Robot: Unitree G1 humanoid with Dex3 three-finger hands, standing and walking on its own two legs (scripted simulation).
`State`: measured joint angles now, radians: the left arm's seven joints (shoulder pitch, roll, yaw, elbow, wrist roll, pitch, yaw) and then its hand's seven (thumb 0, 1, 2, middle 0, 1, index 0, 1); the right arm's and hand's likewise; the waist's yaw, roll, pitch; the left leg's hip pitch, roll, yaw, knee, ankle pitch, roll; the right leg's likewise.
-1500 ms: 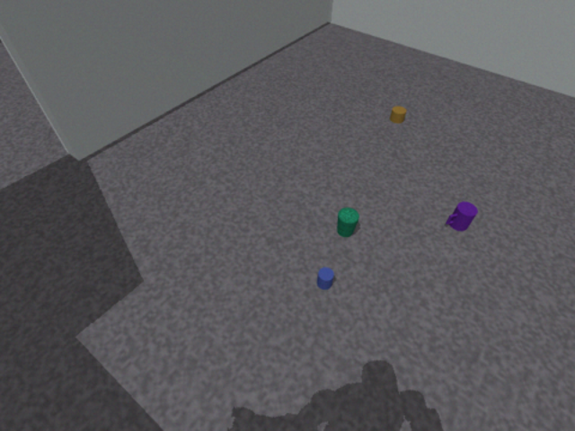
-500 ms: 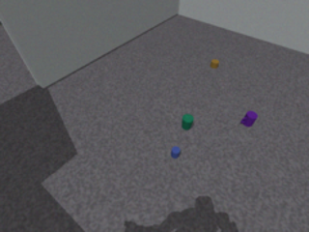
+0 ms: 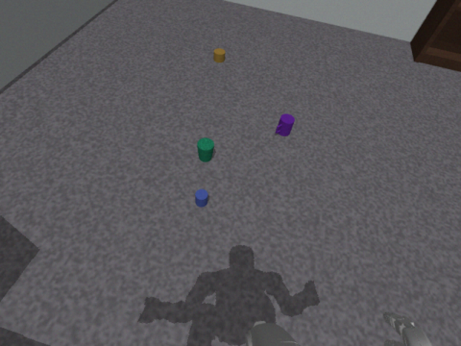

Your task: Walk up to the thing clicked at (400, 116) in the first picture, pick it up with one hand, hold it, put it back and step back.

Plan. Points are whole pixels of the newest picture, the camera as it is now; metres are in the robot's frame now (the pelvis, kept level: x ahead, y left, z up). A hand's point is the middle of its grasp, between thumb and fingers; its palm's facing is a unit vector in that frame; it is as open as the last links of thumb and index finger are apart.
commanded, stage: walk up
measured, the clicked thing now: (219, 55) +2.09 +0.05 -0.74
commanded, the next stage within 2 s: stand in 1.80 s
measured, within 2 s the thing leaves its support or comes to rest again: neither
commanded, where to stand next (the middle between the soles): +0.07 -0.05 m, yaw -41 degrees
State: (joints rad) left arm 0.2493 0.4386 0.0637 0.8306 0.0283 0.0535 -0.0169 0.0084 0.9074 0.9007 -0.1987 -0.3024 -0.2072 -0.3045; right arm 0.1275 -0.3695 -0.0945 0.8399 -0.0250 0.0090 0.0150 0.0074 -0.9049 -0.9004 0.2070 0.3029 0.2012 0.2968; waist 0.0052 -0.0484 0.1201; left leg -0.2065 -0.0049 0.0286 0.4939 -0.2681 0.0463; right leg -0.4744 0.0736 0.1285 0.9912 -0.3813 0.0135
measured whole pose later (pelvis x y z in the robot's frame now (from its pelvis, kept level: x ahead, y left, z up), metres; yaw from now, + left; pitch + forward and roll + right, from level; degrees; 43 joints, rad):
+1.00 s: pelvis +0.03 -0.03 -0.02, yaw -34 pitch -2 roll -1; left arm 0.29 0.42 0.06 0.79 0.01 0.03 -0.02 0.01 0.91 0.90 -0.20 -0.30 -0.21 -0.30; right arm 0.20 -0.38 -0.04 0.72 -0.03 -0.02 0.01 0.01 -0.90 -0.90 0.21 0.30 0.20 0.30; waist 0.00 -0.04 0.14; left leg -0.34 0.07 0.07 0.67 -0.28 0.01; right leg -0.40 0.03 0.08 0.97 -0.50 0.01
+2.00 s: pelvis +0.02 -0.02 +0.00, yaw -41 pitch -3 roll +0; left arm 0.10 0.36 -0.01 1.12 0.01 -0.01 -0.01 0.01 0.91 0.90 -0.20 -0.30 -0.21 -0.30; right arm 0.09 -0.36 -0.02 1.12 0.00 -0.01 0.02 0.01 -0.91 -0.90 0.21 0.30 0.20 0.30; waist -0.02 0.00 0.07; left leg -0.15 0.04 0.04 0.41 -0.20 -0.03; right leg -0.19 0.01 0.13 0.42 -0.18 0.03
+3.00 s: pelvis +0.03 -0.02 +0.01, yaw -39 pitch -3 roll +0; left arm 0.12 0.35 0.00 1.12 0.01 -0.01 0.00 0.01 0.91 0.90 -0.20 -0.30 -0.21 -0.30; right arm 0.09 -0.35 -0.02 1.13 -0.01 0.00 0.02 0.01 -0.90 -0.90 0.21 0.30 0.20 0.30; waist -0.01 0.00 0.06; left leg -0.13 0.02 0.02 0.36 -0.18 -0.02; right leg -0.14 -0.01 0.10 0.35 -0.17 0.04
